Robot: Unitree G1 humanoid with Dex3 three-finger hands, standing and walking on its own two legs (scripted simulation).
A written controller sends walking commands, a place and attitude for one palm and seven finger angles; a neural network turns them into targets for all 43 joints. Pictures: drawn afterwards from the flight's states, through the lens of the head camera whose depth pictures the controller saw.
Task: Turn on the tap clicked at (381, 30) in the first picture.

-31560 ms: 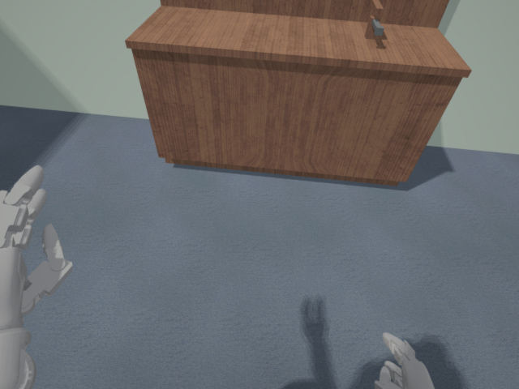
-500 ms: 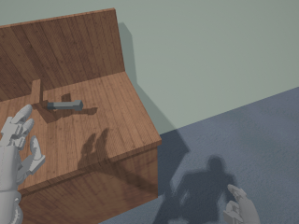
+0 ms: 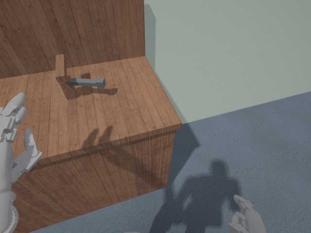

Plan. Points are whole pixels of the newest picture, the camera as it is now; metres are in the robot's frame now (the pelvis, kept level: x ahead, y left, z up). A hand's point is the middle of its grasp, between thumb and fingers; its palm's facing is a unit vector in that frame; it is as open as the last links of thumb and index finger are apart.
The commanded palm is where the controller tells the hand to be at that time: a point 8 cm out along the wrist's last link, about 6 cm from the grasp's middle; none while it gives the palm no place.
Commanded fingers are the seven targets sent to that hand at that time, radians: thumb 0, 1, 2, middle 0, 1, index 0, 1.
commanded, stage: step back with the hand held close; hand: left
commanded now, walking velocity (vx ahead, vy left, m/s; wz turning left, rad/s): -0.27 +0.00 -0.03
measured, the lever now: (100, 83) +0.58 +0.25 +0.04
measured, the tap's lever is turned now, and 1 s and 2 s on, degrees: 68 68 68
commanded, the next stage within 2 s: stop stepping back and stand still in 0.60 s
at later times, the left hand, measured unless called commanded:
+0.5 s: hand out of the picture +0.12 +0.27 +0.19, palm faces +0.49 -0.80 -0.36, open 7.4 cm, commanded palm +0.07 +0.29 +0.19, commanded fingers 0.00 0.90 0.90 -0.20 -0.30 -0.20 -0.30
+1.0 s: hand out of the picture +0.04 +0.21 +0.16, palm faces +0.26 -0.89 -0.36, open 7.4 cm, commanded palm -0.02 +0.26 +0.19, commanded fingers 0.00 0.90 0.90 -0.20 -0.30 -0.20 -0.30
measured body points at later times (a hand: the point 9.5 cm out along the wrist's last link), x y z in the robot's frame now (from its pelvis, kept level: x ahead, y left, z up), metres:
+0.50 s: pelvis -0.09 +0.01 +0.01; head -0.08 +0.03 +0.46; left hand +0.09 +0.31 +0.21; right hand +0.11 -0.20 -0.06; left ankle +0.02 +0.11 -0.73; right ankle -0.16 -0.13 -0.67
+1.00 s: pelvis -0.21 +0.00 +0.01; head -0.22 +0.01 +0.46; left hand +0.02 +0.26 +0.18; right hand -0.10 -0.29 -0.06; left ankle -0.15 +0.07 -0.73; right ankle -0.23 -0.11 -0.73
